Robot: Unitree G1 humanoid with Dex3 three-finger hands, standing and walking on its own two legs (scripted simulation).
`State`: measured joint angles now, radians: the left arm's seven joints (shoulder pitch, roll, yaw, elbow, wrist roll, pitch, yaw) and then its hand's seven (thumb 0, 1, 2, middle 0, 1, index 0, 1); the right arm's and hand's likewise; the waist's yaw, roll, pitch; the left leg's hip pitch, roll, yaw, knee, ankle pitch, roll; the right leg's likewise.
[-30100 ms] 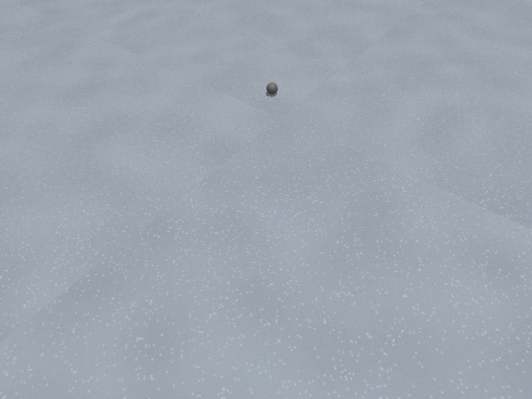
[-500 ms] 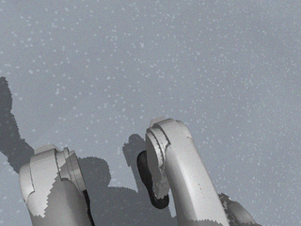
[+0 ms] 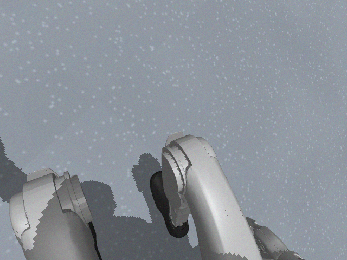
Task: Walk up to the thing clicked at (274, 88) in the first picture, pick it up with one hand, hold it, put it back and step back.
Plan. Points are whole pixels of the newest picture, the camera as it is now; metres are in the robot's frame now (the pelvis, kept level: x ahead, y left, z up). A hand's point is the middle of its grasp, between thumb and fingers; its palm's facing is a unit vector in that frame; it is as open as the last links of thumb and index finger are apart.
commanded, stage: rest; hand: left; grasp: from above
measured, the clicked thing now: out of the picture +0.46 +0.35 -0.25
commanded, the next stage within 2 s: open in 0.56 s
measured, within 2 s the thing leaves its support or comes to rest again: rests again in 0.40 s
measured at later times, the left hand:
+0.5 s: hand out of the picture +0.45 +0.33 -0.25, palm faces -0.45 -0.16 -0.88, open 8.5 cm
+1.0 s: hand out of the picture +0.45 +0.34 -0.25, palm faces -0.43 -0.15 -0.89, open 11.2 cm
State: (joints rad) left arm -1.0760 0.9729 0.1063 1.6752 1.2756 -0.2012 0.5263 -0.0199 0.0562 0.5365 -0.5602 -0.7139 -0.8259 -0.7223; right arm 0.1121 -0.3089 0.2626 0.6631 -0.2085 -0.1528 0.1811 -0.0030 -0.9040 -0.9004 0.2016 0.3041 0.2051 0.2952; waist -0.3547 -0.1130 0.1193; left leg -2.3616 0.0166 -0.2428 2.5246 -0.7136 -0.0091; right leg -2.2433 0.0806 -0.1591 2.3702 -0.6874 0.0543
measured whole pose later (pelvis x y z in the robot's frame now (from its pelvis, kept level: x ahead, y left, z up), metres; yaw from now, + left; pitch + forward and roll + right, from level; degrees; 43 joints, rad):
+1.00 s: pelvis +0.00 +0.00 +0.00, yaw -2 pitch +28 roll -15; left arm -1.11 1.06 0.08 1.72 1.25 -0.21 0.57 0.00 -0.09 0.66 -0.36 -0.83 -0.44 -0.81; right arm 0.08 -0.34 0.33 0.63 -0.23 -0.20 0.21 0.00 -0.90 -0.90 0.20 0.30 0.21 0.30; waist -0.38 -0.15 0.17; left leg -2.35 0.03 -0.28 2.55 -0.72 0.00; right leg -2.22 0.10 -0.18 2.36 -0.67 0.06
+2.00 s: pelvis +0.00 +0.00 +0.01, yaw -1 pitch +30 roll -15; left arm -1.00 0.98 0.13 1.46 1.24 -0.17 0.50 0.00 -0.49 0.97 -0.09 -1.02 -0.09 -1.01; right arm 0.13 -0.34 0.27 0.63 -0.21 -0.17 0.22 0.00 -0.90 -0.90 0.20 0.30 0.21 0.30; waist -0.33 -0.09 0.08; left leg -2.35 0.02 -0.27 2.51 -0.72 -0.02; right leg -2.23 0.08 -0.18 2.34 -0.68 0.05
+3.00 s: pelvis +0.00 +0.00 +0.04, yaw +5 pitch +36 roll -10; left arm -0.93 0.77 0.11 1.20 1.11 -0.10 0.26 0.00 -0.21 0.93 -0.23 -0.76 -0.21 -0.77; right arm 0.21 -0.24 0.11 0.64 -0.10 0.01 0.14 0.00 -0.89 -0.90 0.20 0.30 0.21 0.29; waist -0.24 0.02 -0.08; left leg -2.32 0.00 -0.15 2.35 -0.67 0.01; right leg -2.21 0.04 -0.09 2.25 -0.68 0.05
